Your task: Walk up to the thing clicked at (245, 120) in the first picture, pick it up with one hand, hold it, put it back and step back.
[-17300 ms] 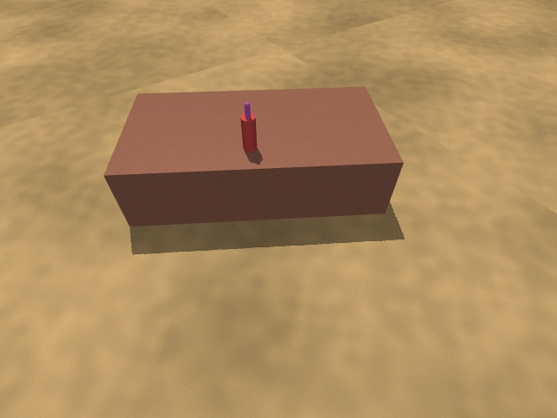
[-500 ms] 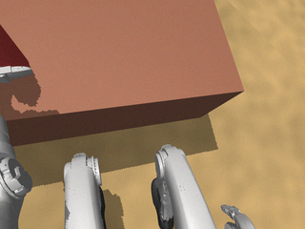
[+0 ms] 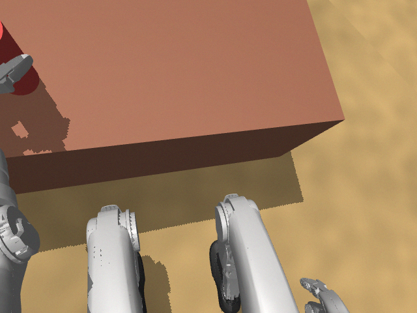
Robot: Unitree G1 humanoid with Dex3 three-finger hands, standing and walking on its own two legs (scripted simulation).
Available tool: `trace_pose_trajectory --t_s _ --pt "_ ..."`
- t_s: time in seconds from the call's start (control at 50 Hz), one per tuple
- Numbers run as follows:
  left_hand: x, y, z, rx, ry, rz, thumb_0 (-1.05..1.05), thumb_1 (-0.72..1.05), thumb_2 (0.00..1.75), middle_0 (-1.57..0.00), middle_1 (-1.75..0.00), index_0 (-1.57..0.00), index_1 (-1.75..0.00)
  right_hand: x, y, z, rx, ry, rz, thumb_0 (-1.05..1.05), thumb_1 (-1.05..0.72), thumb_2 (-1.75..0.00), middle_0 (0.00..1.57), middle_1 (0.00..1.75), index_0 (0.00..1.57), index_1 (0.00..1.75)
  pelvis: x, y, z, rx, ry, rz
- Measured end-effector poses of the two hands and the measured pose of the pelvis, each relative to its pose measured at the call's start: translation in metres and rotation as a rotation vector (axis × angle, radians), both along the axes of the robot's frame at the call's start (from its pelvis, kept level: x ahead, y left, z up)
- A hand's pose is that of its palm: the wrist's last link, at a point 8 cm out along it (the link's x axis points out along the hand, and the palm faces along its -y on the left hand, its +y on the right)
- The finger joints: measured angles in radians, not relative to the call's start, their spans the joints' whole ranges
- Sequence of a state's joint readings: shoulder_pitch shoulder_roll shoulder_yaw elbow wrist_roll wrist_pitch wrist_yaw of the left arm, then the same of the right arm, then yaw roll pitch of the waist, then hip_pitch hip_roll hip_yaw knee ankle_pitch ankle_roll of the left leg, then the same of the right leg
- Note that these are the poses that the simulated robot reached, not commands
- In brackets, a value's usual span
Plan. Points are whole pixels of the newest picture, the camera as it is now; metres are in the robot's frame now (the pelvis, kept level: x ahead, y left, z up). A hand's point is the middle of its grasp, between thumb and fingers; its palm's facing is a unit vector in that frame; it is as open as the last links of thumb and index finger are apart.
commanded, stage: settle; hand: left
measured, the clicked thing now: out of the picture +0.54 +0.29 +0.03
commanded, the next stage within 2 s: lift in 1.08 s
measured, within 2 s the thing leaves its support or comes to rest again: leaves its support in 0.38 s
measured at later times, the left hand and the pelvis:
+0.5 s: hand out of the picture +0.52 +0.28 +0.05, palm faces +0.32 -0.95 -0.06, open 9.1 cm; pelvis +0.01 +0.00 +0.06, yaw +0 degrees
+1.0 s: hand out of the picture +0.53 +0.28 +0.10, palm faces +0.31 -0.95 -0.03, open 8.9 cm; pelvis +0.03 +0.00 +0.10, yaw +1 degrees
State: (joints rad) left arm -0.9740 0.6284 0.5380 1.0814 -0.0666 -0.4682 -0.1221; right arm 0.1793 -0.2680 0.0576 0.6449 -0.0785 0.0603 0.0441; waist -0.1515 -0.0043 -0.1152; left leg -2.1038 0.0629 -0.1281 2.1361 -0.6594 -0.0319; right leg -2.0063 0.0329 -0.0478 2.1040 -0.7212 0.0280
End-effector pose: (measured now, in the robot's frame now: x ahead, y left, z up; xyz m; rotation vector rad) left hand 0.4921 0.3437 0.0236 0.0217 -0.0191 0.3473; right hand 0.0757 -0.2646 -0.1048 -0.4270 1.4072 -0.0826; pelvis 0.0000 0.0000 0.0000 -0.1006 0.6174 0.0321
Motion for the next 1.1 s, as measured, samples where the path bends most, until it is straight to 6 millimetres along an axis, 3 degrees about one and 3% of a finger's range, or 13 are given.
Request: trace_pose_trajectory --t_s 0.26,0.46,0.68,0.84,1.1 --pt "-0.005 -0.012 0.003 -0.009 0.068 -0.023 -0.03 -0.28 0.89 -0.75 -1.03 -0.84 -1.05 0.008 0.003 0.009 0.002 -0.018 -0.015 0.00 -0.88 -0.89 0.20 0.30 0.21 0.30 0.001 0.001 0.012 0.000 -0.006 0.005" --pt "-0.015 -0.021 0.023 -0.005 0.120 -0.016 -0.02 -0.29 0.96 -0.77 -1.06 -0.83 -1.08 -0.001 0.006 0.045 -0.011 -0.012 -0.065 0.00 -0.90 -0.89 0.20 0.30 0.21 0.30 0.006 0.001 0.048 -0.002 -0.001 0.008" --pt "0.000 -0.015 0.057 -0.007 0.118 -0.024 -0.02 -0.29 1.00 -0.76 -1.07 -0.82 -1.09 -0.014 0.005 0.080 -0.023 0.044 -0.093 0.00 -0.90 -0.90 0.20 0.30 0.21 0.30 0.018 0.004 0.080 -0.003 0.011 0.010" --pt "0.007 -0.014 0.072 -0.031 0.106 -0.014 -0.02 -0.28 1.03 -0.75 -1.09 -0.80 -1.11 0.000 0.006 0.093 -0.011 0.023 -0.088 0.00 -0.90 -0.90 0.20 0.30 0.21 0.30 0.026 0.005 0.095 0.001 0.012 0.014" --pt "-0.003 -0.016 0.084 -0.023 0.114 -0.032 -0.02 -0.27 1.06 -0.74 -1.10 -0.79 -1.11 0.029 0.011 0.106 0.009 -0.035 -0.046 0.00 -0.89 -0.90 0.20 0.30 0.21 0.30 0.030 0.005 0.111 0.004 -0.002 0.022"
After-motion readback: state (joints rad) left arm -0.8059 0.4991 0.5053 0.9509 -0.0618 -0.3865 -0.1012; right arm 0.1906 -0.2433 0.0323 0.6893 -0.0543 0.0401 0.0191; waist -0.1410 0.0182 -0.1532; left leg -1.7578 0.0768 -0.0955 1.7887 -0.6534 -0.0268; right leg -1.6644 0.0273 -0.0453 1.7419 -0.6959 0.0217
